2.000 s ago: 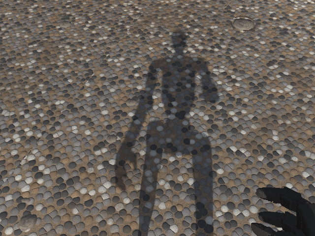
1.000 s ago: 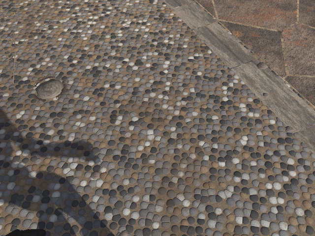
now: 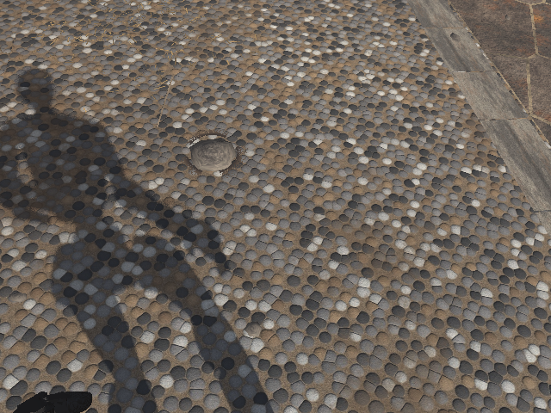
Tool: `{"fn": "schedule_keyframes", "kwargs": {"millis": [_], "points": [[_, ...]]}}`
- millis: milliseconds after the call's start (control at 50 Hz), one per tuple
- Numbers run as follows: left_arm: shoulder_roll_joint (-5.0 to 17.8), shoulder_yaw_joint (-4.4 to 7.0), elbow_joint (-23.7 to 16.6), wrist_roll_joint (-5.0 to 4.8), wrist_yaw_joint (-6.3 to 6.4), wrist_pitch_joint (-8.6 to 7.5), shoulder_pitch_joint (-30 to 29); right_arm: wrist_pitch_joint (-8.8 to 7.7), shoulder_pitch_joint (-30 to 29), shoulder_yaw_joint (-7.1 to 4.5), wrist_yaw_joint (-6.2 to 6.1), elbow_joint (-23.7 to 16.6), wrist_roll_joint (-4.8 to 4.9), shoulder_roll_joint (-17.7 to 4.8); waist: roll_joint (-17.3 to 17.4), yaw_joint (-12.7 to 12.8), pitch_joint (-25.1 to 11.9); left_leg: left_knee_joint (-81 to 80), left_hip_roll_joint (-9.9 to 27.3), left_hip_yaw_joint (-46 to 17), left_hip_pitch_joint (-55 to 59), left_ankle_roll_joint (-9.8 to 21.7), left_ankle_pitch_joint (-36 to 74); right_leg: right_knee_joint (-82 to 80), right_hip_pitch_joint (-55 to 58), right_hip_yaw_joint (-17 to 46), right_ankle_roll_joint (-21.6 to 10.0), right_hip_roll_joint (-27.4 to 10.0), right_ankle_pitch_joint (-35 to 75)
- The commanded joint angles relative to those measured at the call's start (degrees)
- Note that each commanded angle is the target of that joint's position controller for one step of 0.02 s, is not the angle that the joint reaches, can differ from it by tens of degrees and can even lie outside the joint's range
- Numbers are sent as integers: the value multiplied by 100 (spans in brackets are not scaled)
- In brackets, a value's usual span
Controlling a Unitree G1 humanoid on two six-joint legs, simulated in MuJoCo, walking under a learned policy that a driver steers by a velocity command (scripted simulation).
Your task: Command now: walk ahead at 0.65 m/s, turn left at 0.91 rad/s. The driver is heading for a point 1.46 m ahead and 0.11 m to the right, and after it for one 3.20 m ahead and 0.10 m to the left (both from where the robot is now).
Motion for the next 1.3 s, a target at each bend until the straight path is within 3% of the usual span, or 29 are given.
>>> {"fn": "schedule_keyframes", "kwargs": {"millis": [20, 160, 220, 240, 260, 280, 320, 420, 520, 580, 640, 680, 700, 720, 740, 780, 800, 840, 900, 1000, 1060, 1120, 1140, 1160, 1180, 1200, 1220, 1240, 1300], "points": [[268, 39, -497, -56, -16, -195, -769, -92, -175, -312, -78, -377, 56, -1057, 925, -7, 220, -1062, 983, -1668, 161, 785, -1592, -838, -329, -7, 178, 208, 278], [464, 88, -648, -263, -70, -387, -991, -30, -454, -267, -5, -433, 174, -913, 1060, -28, 270, -562, 895, -2345, -324, 701, -1492, -2007, 1215, 82, 159, 239, 184], [750, 248, -296, -155, -20, -445, 408, -93, -432, -62, 77, -395, 51, -354, 746, 563, -505, 870, 554, -1694, -859, 356, -877, -2380, 3461, 124, -331, -362, 234], [947, 258, -209, -19, 2, -434, 1421, -132, -198, 111, 150, -398, -108, 150, -241, 824, -1356, 2865, 49, -891, -1632, 133, -1810, -2370, 4953, 1400, -780, -1410, -854], [1262, 324, -68, 118, -108, -422, 1721, -231, -37, 117, 96, -678, 275, 28, -1881, 658, -1251, 4323, -117, -365, -3390, -58, -1892, -3199, 5429, 4114, -1509, -2379, -3311], [887, 259, -118, 31, -148, -381, 1462, -233, -292, 12, 45, -534, 302, -549, -1117, 732, -390, 4966, 327, -27, -4091, -136, -1387, -3371, 4937, 4011, -1469, -2368, -3763], [549, 121, 5, 27, -94, -299, 1786, -291, -887, -6, 61, -477, 25, -581, -274, 880, 223, 5160, 529, 106, -4153, -112, -626, -3379, 4330, 2618, -1266, -1801, -2510], [72, -128, 387, -7, -122, -279, 1961, -358, -1442, 106, 232, -648, 95, -89, -583, 527, 828, 4630, 728, 226, -4187, -80, -37, -3798, 3263, 1265, -1249, -1274, -1077], [213, -214, 709, -128, -22, -239, 2216, -504, -2635, 261, 382, -1012, -115, 88, -327, 655, 1121, 2743, 827, 1113, -3305, -333, 1354, -4475, 2372, 396, -1308, -1129, 787], [500, -210, 888, -209, 57, -162, 2452, -631, -3033, 216, 520, -1177, -17, 2, -397, 630, 1174, 1591, 550, 1179, -2199, -328, 1646, -4638, 2499, 191, -1263, -1267, 1479], [887, -176, 1054, -67, 84, -65, 2554, -596, -2150, -92, 414, -1049, 46, -635, -1060, -88, 188, 1285, 69, 1237, -475, -120, 896, -3163, 3267, 112, -1039, -1465, 4950], [821, -232, 921, 117, 91, -8, 2238, -403, 296, -342, 183, -536, 107, -1071, -1086, -1445, -1150, 1691, 763, 687, 3048, 60, 236, -82, 1325, 3, -690, -1094, 4267], [-393, -503, 718, 71, 77, -107, 3227, -425, 693, -429, 177, -323, -161, -1630, 1111, -611, -2514, 1071, 2567, -2274, 4900, 695, -2238, 2363, -398, 66, -536, -217, -763], [-110, -473, 689, -305, 43, -217, 3049, -441, 916, -342, 224, -292, -208, -1250, 1809, -789, -3142, -349, 2779, -3995, 4601, 793, -3731, 3160, -689, 620, -620, -161, -1515], [267, -312, 436, -525, 96, -192, 2120, -461, 543, -253, 211, -131, -161, -868, 1482, -758, -1657, -655, 2562, -3240, 3765, 524, -3330, 3569, -1391, 332, -588, -368, -1199], [175, -299, 318, -295, 118, -121, 1398, -486, -83, -188, 227, 97, -198, -531, 387, -378, -329, -674, 2239, -1454, 1910, 380, -1295, 3232, -1232, 81, -589, -840, -624], [13, -278, 328, -282, 69, -10, 1628, -528, -346, -148, 228, 176, -309, -320, 667, -6, -171, -788, 2138, -910, 1239, 410, -851, 3100, -843, 145, -577, -1041, -401], [-240, -280, 327, -342, -9, 262, 1707, -577, -793, -116, 261, 335, -215, 13, 761, 309, 197, -1121, 2001, 41, 568, 389, -335, 2942, -603, 108, -570, -1241, -557], [-235, -290, 69, -226, -19, 449, 1168, -630, -1236, -164, 223, 435, -165, -137, 510, 498, 939, -1551, 1924, 1163, -126, 262, 493, 2515, -951, 22, -432, -1335, -50], [35, -303, -259, -154, -270, 329, 206, -645, -1004, -285, 105, 512, -174, -766, -225, 306, 1202, -1875, 1557, 2465, 311, 80, 1191, 431, -580, -740, -641, -976, 1780], [349, -196, -446, -221, -399, 273, -6, -512, -800, -388, 99, 554, -131, -1317, 17, 392, 924, -1202, 1699, 2673, 1414, -50, 4449, -268, -39, -1422, -912, -412, 1595], [1189, 227, -47, -319, -327, 455, 2185, -253, -1089, -482, 90, 366, -43, -1690, 639, 1646, -396, 1965, 1837, 2532, 1326, -48, 7375, -27, 2590, -1639, -1314, 272, 187], [1517, 416, 286, -342, -211, 541, 3245, -305, -1239, -384, 102, 377, -21, -1373, 136, 2106, -666, 4167, 1344, 2461, 100, -284, 5212, -488, 4283, -1067, -1554, 231, 304], [1793, 377, 307, -310, -199, 535, 2771, -528, -771, -22, 180, 141, -220, -85, -2326, 1061, -165, 6827, -39, 1940, -2045, -584, -1951, -982, 4849, 805, -2151, -278, 364], [1532, 199, -192, -69, -233, 301, 2190, -798, -341, 118, 232, -294, -8, -101, -2367, 510, -1549, 7480, -269, 427, -3347, -402, -2187, -2770, 5582, 4395, -3124, -1450, -2567], [1022, 147, -328, -69, -257, 163, 2172, -937, -1250, -18, 241, -351, 109, -869, -980, 911, -1000, 6837, 118, 135, -3395, -99, -1445, -3592, 5001, 4741, -2613, -1512, -3364], [957, 122, -245, -40, -297, 26, 2062, -955, -1657, -39, 204, -474, 170, -847, -6, 666, -283, 6170, 258, 216, -3341, -30, -1022, -3729, 4111, 4565, -2380, -1440, -3255], [883, 97, -270, -47, -327, -72, 1743, -919, -1638, 0, 139, -383, 15, -690, 631, 368, -32, 5660, 476, 131, -2923, -83, -778, -3556, 3350, 4163, -2269, -1283, -2603], [733, 27, -367, -62, -199, -105, 1195, -704, -1369, -62, 118, -263, -168, -657, 385, -39, 320, 4595, 723, 50, -2183, -412, -526, -3509, 2089, 2817, -2218, -646, -1160]]}}
Keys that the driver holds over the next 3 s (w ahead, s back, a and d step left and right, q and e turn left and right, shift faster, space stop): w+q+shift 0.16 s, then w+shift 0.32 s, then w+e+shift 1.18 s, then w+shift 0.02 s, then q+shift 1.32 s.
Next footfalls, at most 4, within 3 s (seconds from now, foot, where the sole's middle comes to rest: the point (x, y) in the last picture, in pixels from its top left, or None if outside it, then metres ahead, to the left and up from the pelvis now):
0.22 right None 0.22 -0.14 -0.79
0.68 left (147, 380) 0.58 0.26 -0.79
1.14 right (233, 238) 1.01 0.06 -0.79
1.58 left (226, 136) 1.46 0.09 -0.79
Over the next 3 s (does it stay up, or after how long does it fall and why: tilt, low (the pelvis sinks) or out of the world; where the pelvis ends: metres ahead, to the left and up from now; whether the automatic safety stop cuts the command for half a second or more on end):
stays up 1.56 -0.14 -0.01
